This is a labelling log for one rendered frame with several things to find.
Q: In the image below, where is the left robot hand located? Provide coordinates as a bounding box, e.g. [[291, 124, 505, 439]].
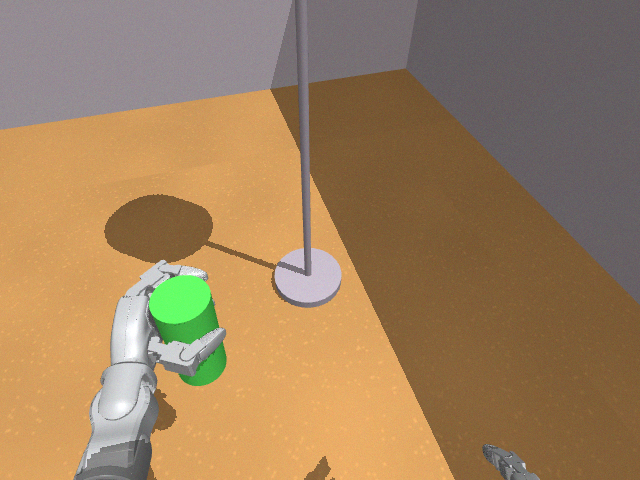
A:
[[110, 260, 226, 377]]

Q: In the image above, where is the right robot hand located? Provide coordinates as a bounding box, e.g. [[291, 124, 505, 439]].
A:
[[482, 444, 540, 480]]

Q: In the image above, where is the floor lamp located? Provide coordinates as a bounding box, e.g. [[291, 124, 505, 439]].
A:
[[274, 0, 341, 308]]

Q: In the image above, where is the can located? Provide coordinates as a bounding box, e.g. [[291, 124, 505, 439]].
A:
[[149, 275, 227, 386]]

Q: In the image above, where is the left robot arm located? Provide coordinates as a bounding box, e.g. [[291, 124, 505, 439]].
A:
[[73, 362, 159, 480]]

